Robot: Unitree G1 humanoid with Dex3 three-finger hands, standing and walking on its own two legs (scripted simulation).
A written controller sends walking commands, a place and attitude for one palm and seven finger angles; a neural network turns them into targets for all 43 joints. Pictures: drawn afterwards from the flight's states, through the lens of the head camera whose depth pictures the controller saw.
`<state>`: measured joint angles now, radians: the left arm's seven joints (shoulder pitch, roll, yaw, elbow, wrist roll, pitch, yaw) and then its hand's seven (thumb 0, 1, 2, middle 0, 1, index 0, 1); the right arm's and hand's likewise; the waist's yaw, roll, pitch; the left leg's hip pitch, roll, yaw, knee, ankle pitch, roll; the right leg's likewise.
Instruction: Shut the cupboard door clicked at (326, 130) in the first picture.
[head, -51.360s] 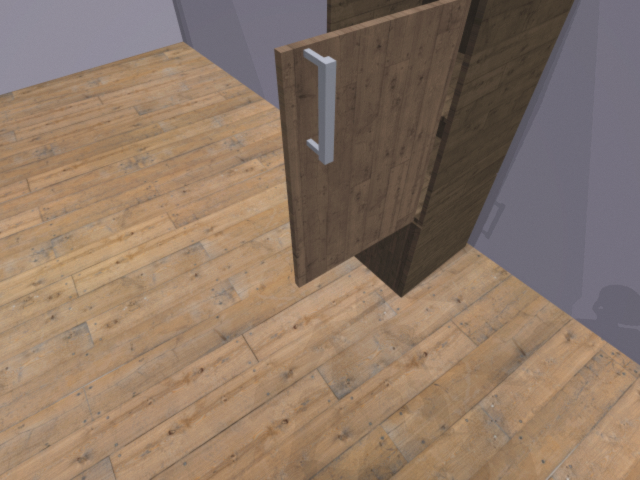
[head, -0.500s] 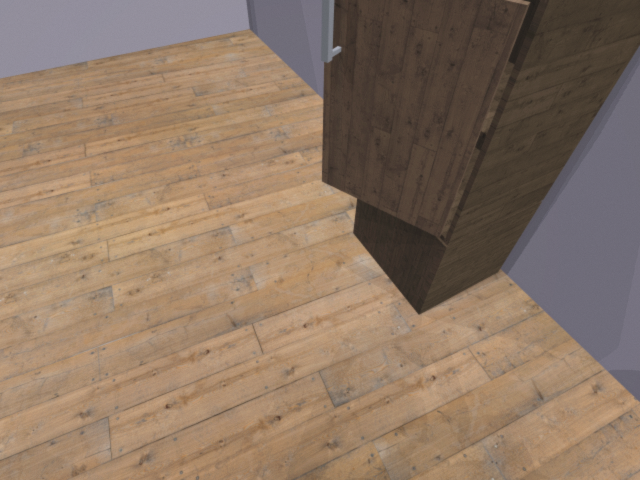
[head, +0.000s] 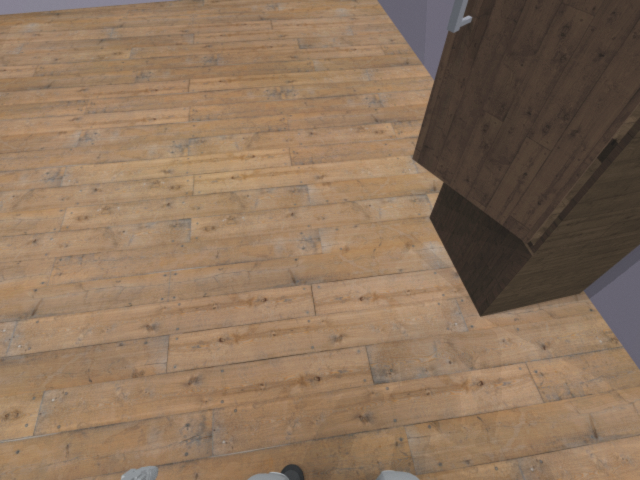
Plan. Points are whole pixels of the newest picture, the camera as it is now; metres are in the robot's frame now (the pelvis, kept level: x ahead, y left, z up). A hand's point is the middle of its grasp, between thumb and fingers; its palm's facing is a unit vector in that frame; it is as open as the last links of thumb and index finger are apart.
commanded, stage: walk to a spot facing it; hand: left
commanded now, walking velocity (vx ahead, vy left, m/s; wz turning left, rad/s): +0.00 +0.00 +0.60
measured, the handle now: out of the picture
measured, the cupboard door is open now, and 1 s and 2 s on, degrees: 26 26 26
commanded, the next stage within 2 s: turn to face it in 1.16 s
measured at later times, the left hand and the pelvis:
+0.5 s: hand out of the picture -0.05 +0.15 -0.16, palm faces +0.43 -0.87 -0.23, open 7.4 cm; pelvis +0.03 -0.01 +0.00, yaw +23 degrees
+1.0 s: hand (100, 437) +0.19 +0.32 -0.15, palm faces +0.49 -0.85 -0.19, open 7.4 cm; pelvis +0.18 +0.10 +0.00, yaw +30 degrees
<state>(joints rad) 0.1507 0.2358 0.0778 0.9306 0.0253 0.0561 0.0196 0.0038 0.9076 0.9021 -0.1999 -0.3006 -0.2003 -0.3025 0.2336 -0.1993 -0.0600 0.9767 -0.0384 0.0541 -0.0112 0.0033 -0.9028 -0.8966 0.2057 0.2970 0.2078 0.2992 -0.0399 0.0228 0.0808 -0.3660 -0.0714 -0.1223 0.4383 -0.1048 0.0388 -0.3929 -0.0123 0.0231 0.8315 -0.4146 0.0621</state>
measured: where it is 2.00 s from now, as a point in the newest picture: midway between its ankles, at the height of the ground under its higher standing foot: (252, 395)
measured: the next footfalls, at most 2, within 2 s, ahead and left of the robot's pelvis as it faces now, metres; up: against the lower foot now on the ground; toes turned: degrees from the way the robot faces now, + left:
right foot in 0.10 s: +0.02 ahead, -0.14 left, +0.00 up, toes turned +5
left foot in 0.60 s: +0.10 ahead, +0.16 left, +0.00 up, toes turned +32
